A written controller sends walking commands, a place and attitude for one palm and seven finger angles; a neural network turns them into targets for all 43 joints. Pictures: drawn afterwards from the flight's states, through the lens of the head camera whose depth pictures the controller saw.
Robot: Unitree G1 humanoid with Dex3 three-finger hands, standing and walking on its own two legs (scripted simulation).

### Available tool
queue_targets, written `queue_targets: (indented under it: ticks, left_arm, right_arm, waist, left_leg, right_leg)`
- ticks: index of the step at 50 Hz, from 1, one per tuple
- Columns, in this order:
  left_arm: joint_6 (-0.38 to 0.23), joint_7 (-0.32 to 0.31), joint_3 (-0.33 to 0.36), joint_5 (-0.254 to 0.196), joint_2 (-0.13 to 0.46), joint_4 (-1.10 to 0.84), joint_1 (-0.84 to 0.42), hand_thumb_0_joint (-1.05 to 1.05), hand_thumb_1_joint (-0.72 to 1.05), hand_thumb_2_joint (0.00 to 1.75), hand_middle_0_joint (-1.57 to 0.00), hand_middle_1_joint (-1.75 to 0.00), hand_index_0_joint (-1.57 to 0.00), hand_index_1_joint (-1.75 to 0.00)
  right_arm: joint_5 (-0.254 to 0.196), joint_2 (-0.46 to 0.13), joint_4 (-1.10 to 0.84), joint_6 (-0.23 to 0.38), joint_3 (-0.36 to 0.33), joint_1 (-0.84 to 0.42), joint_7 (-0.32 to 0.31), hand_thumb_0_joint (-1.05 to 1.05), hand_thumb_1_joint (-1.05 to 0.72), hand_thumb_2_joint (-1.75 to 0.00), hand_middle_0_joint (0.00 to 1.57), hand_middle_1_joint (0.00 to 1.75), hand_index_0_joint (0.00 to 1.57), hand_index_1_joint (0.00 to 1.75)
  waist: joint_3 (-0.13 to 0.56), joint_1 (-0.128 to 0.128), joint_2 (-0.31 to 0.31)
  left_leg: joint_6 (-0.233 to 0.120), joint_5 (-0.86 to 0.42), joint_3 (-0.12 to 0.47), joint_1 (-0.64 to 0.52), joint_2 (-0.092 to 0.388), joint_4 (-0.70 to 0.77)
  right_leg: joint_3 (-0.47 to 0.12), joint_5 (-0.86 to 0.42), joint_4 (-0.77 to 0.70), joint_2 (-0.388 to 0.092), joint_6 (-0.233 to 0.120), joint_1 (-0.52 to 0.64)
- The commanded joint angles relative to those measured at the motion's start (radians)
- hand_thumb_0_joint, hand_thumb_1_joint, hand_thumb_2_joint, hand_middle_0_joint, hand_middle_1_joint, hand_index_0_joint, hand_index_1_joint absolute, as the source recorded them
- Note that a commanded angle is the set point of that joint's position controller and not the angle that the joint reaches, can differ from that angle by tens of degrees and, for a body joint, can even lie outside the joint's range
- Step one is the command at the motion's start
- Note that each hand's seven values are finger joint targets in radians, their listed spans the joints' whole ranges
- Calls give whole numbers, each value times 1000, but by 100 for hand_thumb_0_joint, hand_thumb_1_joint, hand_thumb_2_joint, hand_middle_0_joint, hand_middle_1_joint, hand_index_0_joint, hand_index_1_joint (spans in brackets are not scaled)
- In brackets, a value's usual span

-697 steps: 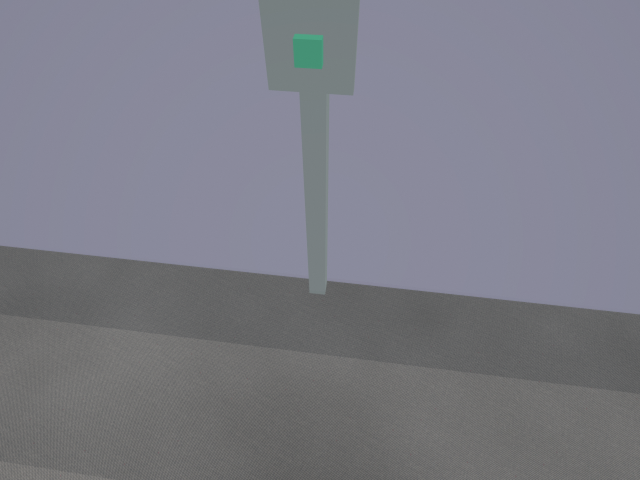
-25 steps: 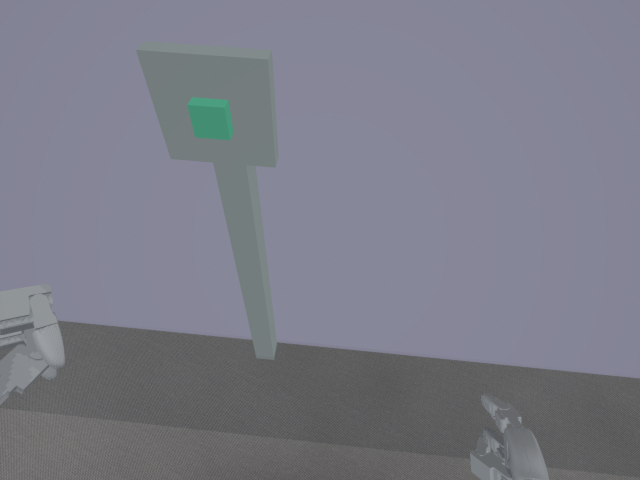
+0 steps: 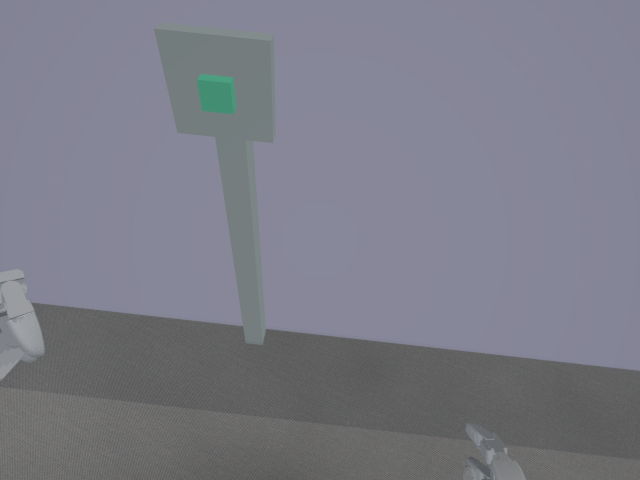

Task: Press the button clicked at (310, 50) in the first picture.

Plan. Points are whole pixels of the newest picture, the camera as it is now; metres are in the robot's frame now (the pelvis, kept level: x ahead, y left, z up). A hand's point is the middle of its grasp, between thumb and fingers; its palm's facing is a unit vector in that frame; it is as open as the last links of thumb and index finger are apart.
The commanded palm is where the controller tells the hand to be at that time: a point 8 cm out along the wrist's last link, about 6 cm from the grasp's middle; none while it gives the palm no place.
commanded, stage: step back with the hand held close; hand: left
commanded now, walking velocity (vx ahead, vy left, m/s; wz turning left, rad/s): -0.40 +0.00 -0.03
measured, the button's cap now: (218, 93) +0.66 +0.21 +0.17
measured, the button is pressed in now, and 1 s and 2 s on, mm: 0 0 0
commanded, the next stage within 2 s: stop stepping back and stand still in 0.16 s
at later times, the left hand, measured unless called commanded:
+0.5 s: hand out of the picture +0.03 +0.24 +0.19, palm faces +0.39 -0.79 -0.47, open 3.1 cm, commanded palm -0.02 +0.27 +0.19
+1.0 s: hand out of the picture -0.04 +0.22 +0.19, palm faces +0.44 -0.74 -0.51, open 3.1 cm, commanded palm -0.10 +0.26 +0.19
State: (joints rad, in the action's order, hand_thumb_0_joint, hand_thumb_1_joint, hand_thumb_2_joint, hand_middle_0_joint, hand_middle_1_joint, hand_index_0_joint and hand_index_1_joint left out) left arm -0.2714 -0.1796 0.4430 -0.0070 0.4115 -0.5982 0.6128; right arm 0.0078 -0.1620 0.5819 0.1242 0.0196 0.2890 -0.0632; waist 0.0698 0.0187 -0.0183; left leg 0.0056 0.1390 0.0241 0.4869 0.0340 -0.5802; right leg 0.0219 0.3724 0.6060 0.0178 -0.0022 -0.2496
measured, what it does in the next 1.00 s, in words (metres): walks backwards: left foot, then right foot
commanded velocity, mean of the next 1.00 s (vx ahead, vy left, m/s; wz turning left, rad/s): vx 0.09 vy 0.00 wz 0.00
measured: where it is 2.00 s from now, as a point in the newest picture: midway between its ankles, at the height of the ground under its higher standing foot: outside the picture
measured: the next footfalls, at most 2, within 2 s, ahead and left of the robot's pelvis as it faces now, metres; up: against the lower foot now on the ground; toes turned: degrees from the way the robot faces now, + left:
left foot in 0.18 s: +0.04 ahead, +0.10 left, +0.00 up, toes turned +1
right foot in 0.48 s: -0.13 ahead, -0.11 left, +0.00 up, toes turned +3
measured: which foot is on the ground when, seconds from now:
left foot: down 0.00-0.02, up 0.04-0.16, down 0.18-0.48, up 0.50-0.72, down 0.74-0.96, up 0.98-1.00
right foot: down 0.00-0.20, up 0.22-0.46, down 0.48-1.00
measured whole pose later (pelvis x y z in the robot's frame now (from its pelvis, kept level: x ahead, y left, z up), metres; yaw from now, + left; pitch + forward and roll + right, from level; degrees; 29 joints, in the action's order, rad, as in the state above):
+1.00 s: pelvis -0.23 -0.02 -0.01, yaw +1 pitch -2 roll +2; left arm -0.23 -0.16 0.40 0.01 0.43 -0.51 0.58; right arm 0.01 -0.18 0.66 0.12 0.02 0.32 -0.07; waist 0.06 0.03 0.00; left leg -0.01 0.44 -0.01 0.31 0.06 -0.79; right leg 0.12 0.27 0.65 0.00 -0.07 -0.38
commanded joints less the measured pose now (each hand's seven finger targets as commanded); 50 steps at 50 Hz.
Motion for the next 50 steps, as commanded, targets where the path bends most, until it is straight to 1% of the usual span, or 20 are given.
queue_targets:
  ticks: [1,4,7,8,10,15,18,21,23,24,25,29,35,38,41,45,47,48,49,50]
  left_arm:
    - [-54,13,49,-20,172,-160,-81,0,90,90,-130,-150,-130,-150]
    - [-32,14,84,-14,190,-177,-67,0,90,90,-130,-150,-130,-150]
    - [-18,22,96,-22,170,-231,-1,0,90,90,-130,-150,-130,-150]
    - [-15,29,76,-31,156,-242,7,0,90,90,-130,-150,-130,-150]
    - [-38,36,65,-33,169,-300,12,0,90,90,-130,-150,-130,-150]
    - [-34,28,60,-36,125,-302,65,0,90,90,-130,-150,-130,-150]
    - [15,17,67,-42,126,-257,80,0,90,90,-130,-150,-130,-150]
    - [54,2,41,-23,108,-162,46,0,90,90,-130,-150,-130,-150]
    - [71,3,46,-12,145,-120,16,0,90,90,-130,-150,-130,-150]
    - [71,11,27,-20,157,-163,-42,0,90,90,-130,-150,-130,-150]
    - [64,13,43,-24,189,-218,-127,0,90,90,-130,-150,-130,-150]
    - [55,20,-5,-15,125,-103,-153,0,90,90,-130,-150,-130,-150]
    - [24,-14,-8,11,117,-165,-147,0,90,90,-130,-150,-130,-150]
    - [-9,-14,3,17,124,-223,-118,0,90,90,-130,-150,-130,-150]
    - [-16,-3,69,17,165,-207,-91,0,90,90,-130,-150,-130,-150]
    - [3,6,21,5,101,-42,-17,0,90,90,-130,-150,-130,-150]
    - [16,6,31,11,121,-4,-31,0,90,90,-130,-150,-130,-150]
    - [29,8,39,13,137,32,-24,0,90,90,-130,-150,-130,-150]
    - [20,21,47,0,152,-9,-87,0,90,90,-130,-150,-130,-150]
    - [-2,34,87,-7,186,-30,-129,0,90,90,-130,-150,-130,-150]
  right_arm:
    - [7,-138,-110,48,-47,-174,-1,0,-90,-90,20,30,20,30]
    - [-6,-133,-115,43,-55,-183,-18,0,-90,-90,20,30,20,30]
    - [2,-119,-134,25,-26,-214,-41,0,-90,-90,20,30,20,30]
    - [1,-133,-129,21,-30,-218,-46,0,-90,-90,20,30,20,30]
    - [10,-163,-137,41,-59,-172,-24,0,-90,-90,20,30,20,30]
    - [6,-165,-117,80,-77,-114,10,0,-90,-90,20,30,20,30]
    - [-7,-167,-151,67,-70,-159,5,0,-90,-90,20,30,20,30]
    - [4,-167,-157,32,-59,-194,-12,0,-90,-90,20,30,20,30]
    - [-1,-147,-153,4,-62,-182,-15,0,-90,-90,20,30,20,30]
    - [-3,-147,-140,-10,-65,-199,-19,0,-90,-90,20,30,20,30]
    - [11,-161,-118,-14,-66,-214,-23,0,-90,-90,20,30,20,30]
    - [19,-140,-102,6,-44,-183,-26,0,-90,-90,20,30,20,30]
    - [20,-148,-91,65,-37,-133,-56,0,-90,-90,20,30,20,30]
    - [15,-179,-128,80,-59,-96,-46,0,-90,-90,20,30,20,30]
    - [11,-157,-84,92,-59,-119,-21,0,-90,-90,20,30,20,30]
    - [5,-179,-74,71,-59,-121,-19,0,-90,-90,20,30,20,30]
    - [2,-171,-87,44,-67,-149,-24,0,-90,-90,20,30,20,30]
    - [-3,-158,-102,29,-73,-164,-21,0,-90,-90,20,30,20,30]
    - [-2,-179,-103,27,-86,-183,-21,0,-90,-90,20,30,20,30]
    - [20,-181,-76,25,-84,-163,-16,0,-90,-90,20,30,20,30]
  waist:
    - [-12,-18,-137]
    - [138,-33,-208]
    - [118,-27,-89]
    - [103,-17,34]
    - [214,-35,301]
    - [172,-17,205]
    - [65,-9,187]
    - [-40,-11,258]
    - [-60,-7,2]
    - [-72,-15,-202]
    - [-115,-17,-218]
    - [-50,21,-148]
    - [34,-3,-13]
    - [-19,2,375]
    - [-116,7,262]
    - [-119,-16,201]
    - [-90,-34,18]
    - [-96,-37,-253]
    - [-97,-24,-291]
    - [-97,3,-184]
  left_leg:
    - [24,184,-43,-123,-30,-194]
    - [15,263,-13,-5,-30,-292]
    - [14,34,-67,-138,-34,47]
    - [13,-230,-61,-229,-13,205]
    - [-87,-968,205,-465,271,204]
    - [-124,-532,139,-422,251,239]
    - [-95,261,120,-196,198,418]
    - [-9,612,58,90,126,508]
    - [37,433,-102,-32,-34,70]
    - [34,311,-43,-128,-84,-369]
    - [27,256,-1,-25,-66,-568]
    - [15,176,-38,-69,22,-516]
    - [-58,273,-123,-252,-25,219]
    - [-187,285,366,-397,314,373]
    - [-216,133,297,-260,301,357]
    - [-128,334,44,10,189,275]
    - [-78,466,-43,161,83,-15]
    - [-44,440,-96,240,-26,-355]
    - [-35,386,-21,206,-38,-587]
    - [-20,290,2,151,-4,-642]
  right_leg:
    - [-262,-413,-333,-313,-124,-162]
    - [-181,-990,-156,-312,-141,99]
    - [-69,-993,-65,-215,-66,91]
    - [-11,-841,6,-150,-17,53]
    - [-33,57,246,-14,19,-151]
    - [-32,120,326,5,28,-168]
    - [34,109,182,12,24,-36]
    - [140,158,-21,63,-15,224]
    - [-34,257,-351,-100,-92,18]
    - [-388,427,-529,-341,-181,-291]
    - [-438,374,-552,-429,-217,-359]
    - [-237,473,-491,-321,-116,-363]
    - [-125,198,-249,-216,-87,-38]
    - [82,148,299,-22,9,-349]
    - [0,82,403,-78,2,-386]
    - [130,-1,64,-11,11,57]
    - [-14,105,-125,-67,-36,227]
    - [-418,350,-341,-283,-132,154]
    - [-614,379,-465,-402,-169,23]
    - [-519,276,-449,-385,-169,-43]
